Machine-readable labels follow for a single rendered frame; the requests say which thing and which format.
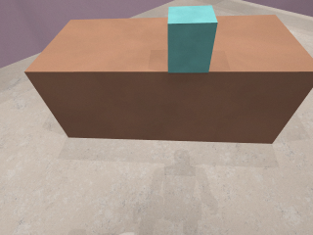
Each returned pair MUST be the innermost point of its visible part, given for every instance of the pedestal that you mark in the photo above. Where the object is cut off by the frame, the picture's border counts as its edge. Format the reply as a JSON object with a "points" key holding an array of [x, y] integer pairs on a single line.
{"points": [[109, 79]]}

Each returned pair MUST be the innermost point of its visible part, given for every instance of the carton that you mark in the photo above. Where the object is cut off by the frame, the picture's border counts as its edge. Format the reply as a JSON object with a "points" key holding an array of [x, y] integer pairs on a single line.
{"points": [[191, 33]]}

